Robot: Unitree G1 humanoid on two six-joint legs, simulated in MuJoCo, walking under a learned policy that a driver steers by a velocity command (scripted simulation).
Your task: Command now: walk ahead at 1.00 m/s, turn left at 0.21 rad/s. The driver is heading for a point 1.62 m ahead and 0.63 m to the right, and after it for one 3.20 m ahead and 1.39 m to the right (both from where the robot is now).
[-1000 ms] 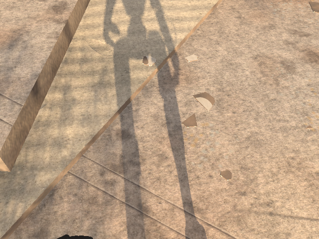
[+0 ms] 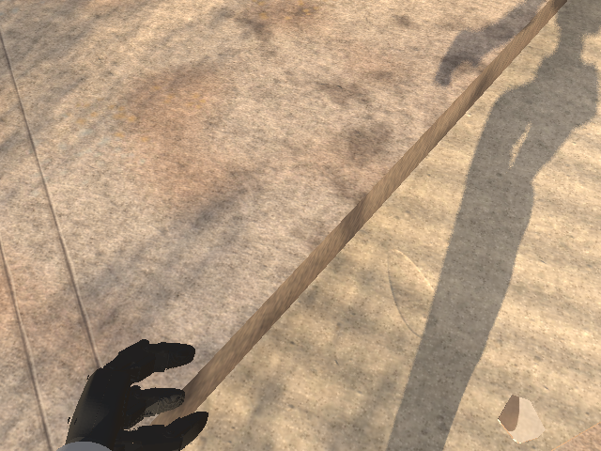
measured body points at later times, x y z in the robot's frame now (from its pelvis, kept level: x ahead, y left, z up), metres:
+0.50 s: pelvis +0.37 -0.06 +0.04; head +0.38 -0.06 +0.49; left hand +0.63 +0.15 -0.03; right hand +0.33 -0.34 -0.07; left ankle +0.25 +0.09 -0.69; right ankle +0.46 -0.21 -0.60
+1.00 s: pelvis +0.76 -0.25 +0.05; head +0.79 -0.26 +0.50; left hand +0.89 +0.01 -0.07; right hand +0.91 -0.56 +0.07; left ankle +0.97 -0.24 -0.51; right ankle +0.62 -0.21 -0.69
